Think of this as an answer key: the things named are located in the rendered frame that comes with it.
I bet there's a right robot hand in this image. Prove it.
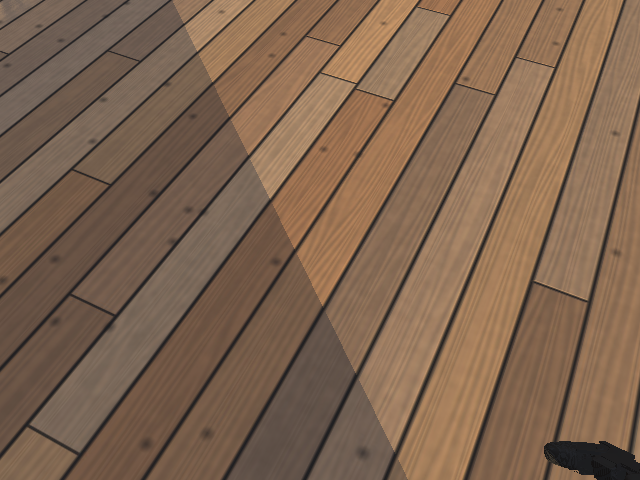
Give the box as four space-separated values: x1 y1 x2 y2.
544 441 640 480

